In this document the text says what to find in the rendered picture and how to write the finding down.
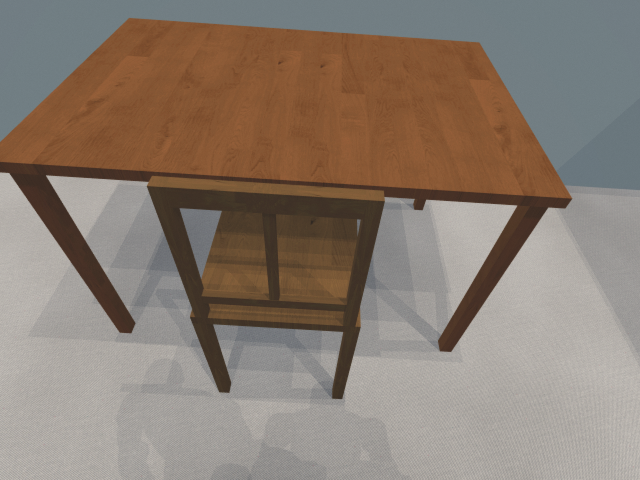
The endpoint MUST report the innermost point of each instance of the chair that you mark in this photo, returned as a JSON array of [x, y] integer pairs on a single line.
[[283, 256]]

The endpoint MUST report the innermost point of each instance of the table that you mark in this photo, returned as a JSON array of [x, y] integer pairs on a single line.
[[422, 119]]

